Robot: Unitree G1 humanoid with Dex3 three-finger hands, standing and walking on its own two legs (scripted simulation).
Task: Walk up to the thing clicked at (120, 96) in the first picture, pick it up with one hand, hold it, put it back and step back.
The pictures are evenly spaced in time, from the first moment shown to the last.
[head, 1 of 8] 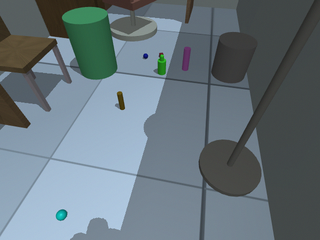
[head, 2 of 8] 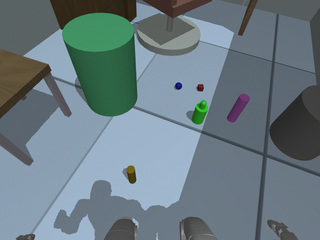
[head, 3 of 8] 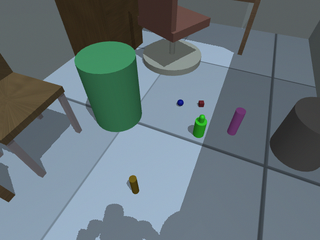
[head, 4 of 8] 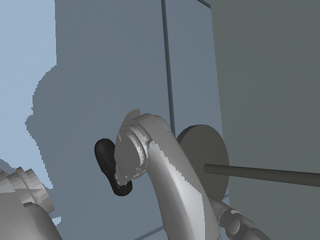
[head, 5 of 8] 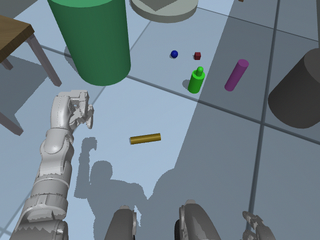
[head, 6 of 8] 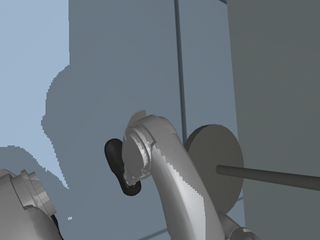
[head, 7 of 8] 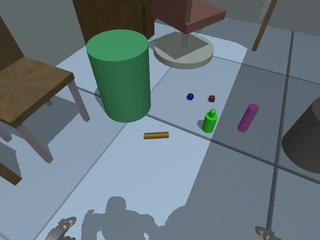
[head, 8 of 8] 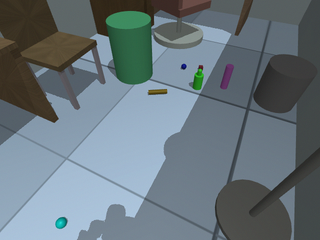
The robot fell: no
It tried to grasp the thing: yes
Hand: left
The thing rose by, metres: 0.00
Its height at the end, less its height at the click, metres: -0.07
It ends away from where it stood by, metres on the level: 0.36
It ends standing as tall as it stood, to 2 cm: no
